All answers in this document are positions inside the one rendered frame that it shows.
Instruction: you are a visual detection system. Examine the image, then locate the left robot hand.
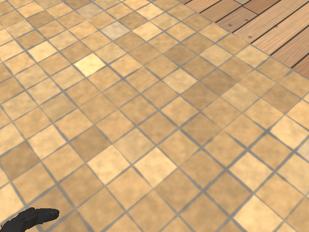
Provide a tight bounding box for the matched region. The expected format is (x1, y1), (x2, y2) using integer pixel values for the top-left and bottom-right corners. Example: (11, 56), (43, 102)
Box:
(0, 207), (60, 232)

